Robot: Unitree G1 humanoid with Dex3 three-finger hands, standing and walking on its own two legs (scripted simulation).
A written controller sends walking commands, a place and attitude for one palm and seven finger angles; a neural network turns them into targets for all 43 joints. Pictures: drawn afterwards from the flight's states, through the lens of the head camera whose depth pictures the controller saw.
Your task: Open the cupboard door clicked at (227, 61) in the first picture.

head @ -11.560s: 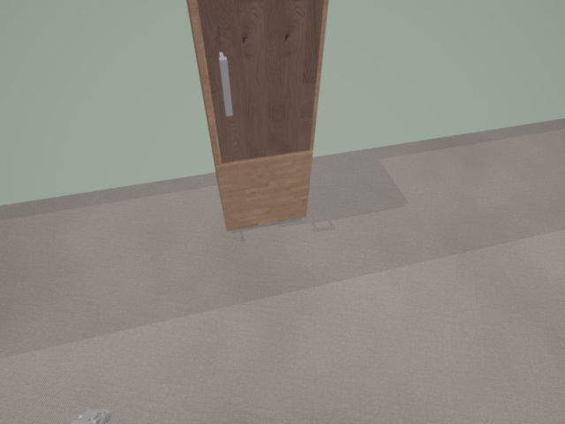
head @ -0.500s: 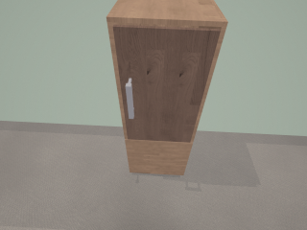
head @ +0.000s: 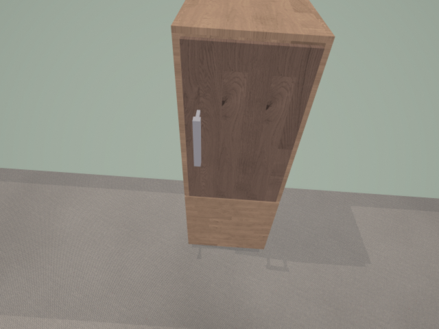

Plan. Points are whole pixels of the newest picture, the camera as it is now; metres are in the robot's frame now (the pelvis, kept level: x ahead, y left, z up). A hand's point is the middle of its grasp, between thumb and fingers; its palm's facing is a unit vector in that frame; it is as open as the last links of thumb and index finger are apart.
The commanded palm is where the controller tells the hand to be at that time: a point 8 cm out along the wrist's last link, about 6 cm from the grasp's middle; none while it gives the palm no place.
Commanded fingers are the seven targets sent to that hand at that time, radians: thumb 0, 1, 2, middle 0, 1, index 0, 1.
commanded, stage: shuffle to correct the standing spot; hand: left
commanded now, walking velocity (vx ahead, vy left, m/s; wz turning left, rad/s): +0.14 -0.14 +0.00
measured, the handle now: (197, 139) +0.64 +0.10 -0.03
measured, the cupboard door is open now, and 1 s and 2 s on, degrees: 0 0 0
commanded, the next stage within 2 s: come to a stop and stand still in 0.82 s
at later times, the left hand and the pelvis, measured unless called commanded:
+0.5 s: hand out of the picture -0.03 +0.11 -0.19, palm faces +0.01 -1.00 -0.08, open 7.4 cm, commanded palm none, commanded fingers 0.00 0.90 0.90 -0.20 -0.30 -0.20 -0.30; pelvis +0.01 -0.03 -0.01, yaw -2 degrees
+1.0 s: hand out of the picture +0.05 +0.05 -0.18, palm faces +0.05 -0.99 -0.10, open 7.4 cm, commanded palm none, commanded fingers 0.00 0.90 0.90 -0.20 -0.30 -0.20 -0.30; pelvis +0.09 -0.10 -0.01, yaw -1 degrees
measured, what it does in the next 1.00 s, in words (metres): steps to the right: right foot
